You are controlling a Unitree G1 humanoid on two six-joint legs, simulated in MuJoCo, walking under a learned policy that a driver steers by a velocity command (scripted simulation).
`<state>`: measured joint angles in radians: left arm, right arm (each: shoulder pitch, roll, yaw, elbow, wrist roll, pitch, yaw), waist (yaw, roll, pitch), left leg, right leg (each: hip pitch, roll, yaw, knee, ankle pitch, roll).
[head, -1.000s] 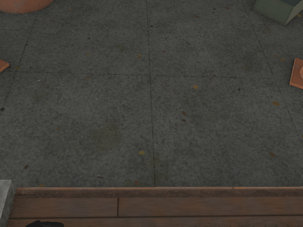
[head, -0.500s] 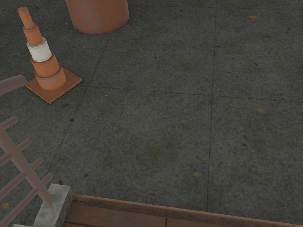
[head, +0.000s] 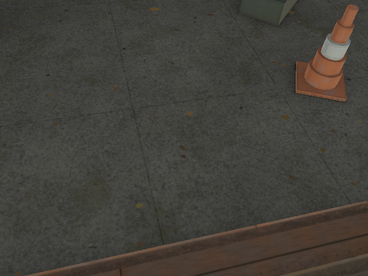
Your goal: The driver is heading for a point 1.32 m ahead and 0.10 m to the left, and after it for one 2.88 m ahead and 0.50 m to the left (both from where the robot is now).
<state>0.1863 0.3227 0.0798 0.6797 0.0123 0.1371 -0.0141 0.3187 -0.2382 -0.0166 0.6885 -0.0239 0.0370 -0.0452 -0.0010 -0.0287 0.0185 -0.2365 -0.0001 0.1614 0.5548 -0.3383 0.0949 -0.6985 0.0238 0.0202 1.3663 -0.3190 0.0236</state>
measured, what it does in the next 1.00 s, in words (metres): walks ahead: right foot, then left foot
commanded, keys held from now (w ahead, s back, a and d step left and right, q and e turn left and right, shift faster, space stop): e+shift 0.10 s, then shift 0.20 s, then q+shift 0.08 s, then w+q+shift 0.62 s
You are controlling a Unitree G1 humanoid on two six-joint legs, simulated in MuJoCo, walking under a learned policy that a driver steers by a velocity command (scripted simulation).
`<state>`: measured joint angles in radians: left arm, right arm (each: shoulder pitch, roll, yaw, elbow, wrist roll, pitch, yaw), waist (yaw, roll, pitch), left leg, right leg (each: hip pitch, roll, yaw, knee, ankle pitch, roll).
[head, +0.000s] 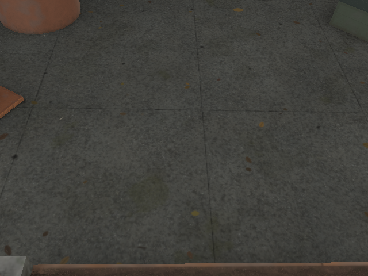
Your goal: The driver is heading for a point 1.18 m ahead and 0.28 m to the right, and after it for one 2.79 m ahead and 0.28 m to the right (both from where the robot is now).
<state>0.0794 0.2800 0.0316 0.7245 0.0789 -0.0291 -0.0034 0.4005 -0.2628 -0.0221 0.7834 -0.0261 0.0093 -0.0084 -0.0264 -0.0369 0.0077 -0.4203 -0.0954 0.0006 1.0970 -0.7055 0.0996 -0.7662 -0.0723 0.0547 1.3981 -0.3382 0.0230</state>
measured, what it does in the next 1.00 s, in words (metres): goes down, turning right: right foot 0.17 m lower, then left foot 0.17 m lower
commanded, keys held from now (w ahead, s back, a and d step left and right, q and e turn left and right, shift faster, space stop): w+shift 0.08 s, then w+e+shift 0.92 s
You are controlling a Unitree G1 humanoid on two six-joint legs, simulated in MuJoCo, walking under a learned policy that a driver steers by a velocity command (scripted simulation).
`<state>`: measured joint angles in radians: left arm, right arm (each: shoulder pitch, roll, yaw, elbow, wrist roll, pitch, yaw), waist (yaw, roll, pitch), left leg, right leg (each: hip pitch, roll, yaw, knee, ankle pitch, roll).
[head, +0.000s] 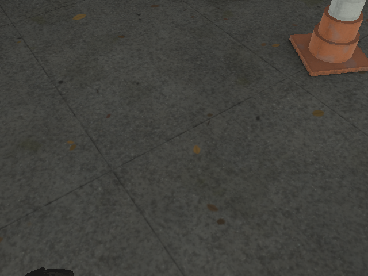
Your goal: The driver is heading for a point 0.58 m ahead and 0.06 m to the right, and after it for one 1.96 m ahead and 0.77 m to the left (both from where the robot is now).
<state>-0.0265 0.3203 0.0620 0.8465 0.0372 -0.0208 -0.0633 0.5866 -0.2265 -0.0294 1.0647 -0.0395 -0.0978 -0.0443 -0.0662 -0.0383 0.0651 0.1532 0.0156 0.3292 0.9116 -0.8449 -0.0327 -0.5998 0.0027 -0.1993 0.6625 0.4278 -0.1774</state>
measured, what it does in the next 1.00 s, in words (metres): goes down: right foot 0.17 m lower, then left foot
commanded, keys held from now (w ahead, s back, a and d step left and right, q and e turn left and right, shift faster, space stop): w+e+shift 0.32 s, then w+shift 0.02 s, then shift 0.06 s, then q+shift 0.60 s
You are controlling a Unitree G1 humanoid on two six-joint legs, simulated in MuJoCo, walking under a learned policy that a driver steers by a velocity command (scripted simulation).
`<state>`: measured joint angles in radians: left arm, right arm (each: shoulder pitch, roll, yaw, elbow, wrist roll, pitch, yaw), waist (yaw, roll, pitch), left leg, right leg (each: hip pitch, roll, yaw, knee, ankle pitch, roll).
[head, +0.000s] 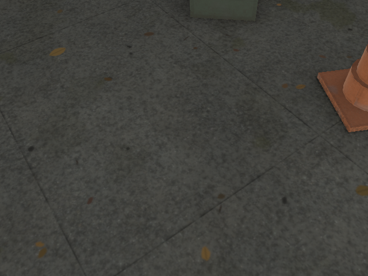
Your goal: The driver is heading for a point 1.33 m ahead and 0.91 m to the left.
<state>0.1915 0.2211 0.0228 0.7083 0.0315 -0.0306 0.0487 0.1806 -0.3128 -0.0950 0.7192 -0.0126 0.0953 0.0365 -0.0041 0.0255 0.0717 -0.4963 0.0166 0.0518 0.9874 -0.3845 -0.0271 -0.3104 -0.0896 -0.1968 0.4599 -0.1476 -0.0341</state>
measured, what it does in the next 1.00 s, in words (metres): steps on the spot, turning left: left foot, then right foot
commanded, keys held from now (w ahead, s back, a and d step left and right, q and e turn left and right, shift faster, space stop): q+shift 0.82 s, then shift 0.14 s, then e+shift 0.04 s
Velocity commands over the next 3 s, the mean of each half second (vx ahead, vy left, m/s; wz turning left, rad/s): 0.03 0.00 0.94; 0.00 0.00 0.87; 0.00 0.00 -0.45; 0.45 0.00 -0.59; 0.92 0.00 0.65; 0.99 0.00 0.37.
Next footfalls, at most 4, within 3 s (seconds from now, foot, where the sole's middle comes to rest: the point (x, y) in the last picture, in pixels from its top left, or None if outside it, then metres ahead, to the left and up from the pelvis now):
0.12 left None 0.05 0.12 -0.78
0.56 right None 0.12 -0.05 -0.78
0.98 left None -0.07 0.08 -0.78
1.50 right None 0.05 -0.08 -0.78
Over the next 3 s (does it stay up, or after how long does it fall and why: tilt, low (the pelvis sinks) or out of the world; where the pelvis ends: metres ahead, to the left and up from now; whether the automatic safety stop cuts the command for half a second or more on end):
stays up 0.74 0.60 -0.03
